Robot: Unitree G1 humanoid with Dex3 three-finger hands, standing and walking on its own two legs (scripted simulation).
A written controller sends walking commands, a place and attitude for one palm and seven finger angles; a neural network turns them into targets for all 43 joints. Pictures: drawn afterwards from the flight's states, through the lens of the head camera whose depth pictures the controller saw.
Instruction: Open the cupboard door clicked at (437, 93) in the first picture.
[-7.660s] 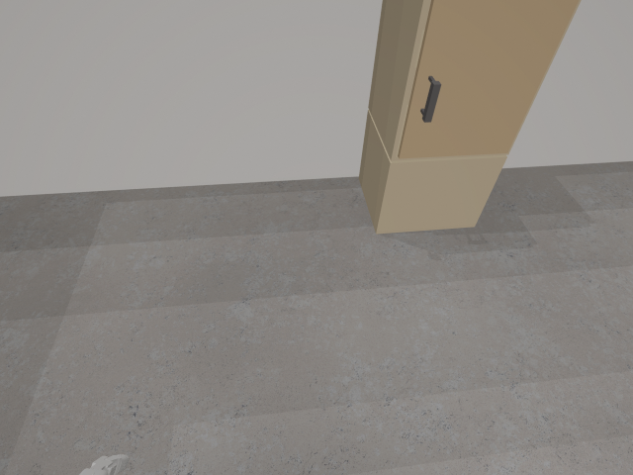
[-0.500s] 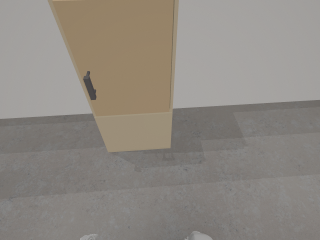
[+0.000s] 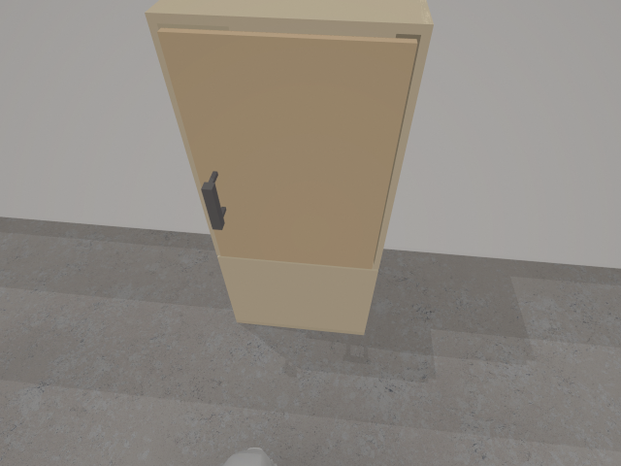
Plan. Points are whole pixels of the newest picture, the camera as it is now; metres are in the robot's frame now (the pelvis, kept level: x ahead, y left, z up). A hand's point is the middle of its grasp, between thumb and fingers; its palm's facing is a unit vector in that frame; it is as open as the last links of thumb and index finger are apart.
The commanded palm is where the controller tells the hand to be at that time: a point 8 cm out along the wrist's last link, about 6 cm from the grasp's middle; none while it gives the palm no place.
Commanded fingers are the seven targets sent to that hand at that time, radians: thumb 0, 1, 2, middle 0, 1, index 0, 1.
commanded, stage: take the last steps up to it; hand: left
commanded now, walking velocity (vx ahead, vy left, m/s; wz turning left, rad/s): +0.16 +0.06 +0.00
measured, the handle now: (216, 200) +0.65 +0.29 -0.11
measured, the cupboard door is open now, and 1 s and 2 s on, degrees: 0 0 0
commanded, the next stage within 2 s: come to a stop and stand still in 0.04 s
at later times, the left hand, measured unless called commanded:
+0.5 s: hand (181, 464) +0.15 +0.22 -0.18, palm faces +0.00 -0.97 -0.22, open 7.4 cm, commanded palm none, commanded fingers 0.00 0.90 0.90 -0.20 -0.30 -0.20 -0.30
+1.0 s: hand out of the picture +0.06 +0.21 -0.17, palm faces +0.05 -0.97 -0.24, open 7.3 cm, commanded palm none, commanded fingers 0.00 0.90 0.90 -0.20 -0.30 -0.20 -0.30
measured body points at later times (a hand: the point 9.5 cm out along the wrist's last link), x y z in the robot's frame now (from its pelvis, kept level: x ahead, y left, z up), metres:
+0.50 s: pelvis +0.07 +0.03 +0.00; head +0.10 +0.04 +0.44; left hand +0.15 +0.27 -0.16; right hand +0.10 -0.20 -0.16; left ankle +0.10 +0.13 -0.74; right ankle +0.07 -0.10 -0.71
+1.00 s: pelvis +0.02 +0.01 +0.00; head +0.04 +0.01 +0.45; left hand +0.06 +0.26 -0.15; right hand +0.06 -0.23 -0.16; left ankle -0.01 +0.15 -0.73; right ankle +0.06 -0.11 -0.74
